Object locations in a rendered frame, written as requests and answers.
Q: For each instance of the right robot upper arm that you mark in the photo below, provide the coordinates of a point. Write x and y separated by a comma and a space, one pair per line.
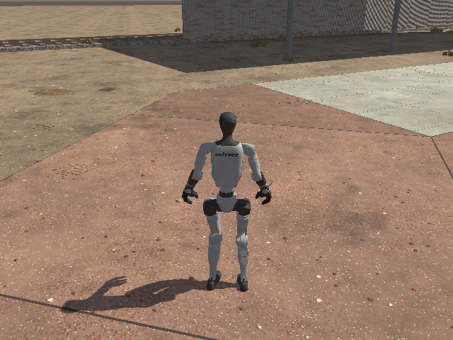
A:
250, 151

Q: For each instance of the right robot forearm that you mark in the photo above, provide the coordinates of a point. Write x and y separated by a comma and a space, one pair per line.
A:
263, 184

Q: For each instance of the robot right thigh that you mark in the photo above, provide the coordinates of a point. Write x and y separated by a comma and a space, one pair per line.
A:
243, 208

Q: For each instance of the left robot forearm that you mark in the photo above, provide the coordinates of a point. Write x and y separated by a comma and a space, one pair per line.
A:
190, 184

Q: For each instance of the right robot hand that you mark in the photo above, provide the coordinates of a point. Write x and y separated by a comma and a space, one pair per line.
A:
267, 195

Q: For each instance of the left robot hand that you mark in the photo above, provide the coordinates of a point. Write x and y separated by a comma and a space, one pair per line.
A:
185, 196

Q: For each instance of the robot head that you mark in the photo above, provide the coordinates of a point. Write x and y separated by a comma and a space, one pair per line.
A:
227, 122

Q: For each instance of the left robot upper arm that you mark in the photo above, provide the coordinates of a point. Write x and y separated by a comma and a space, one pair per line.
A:
204, 149

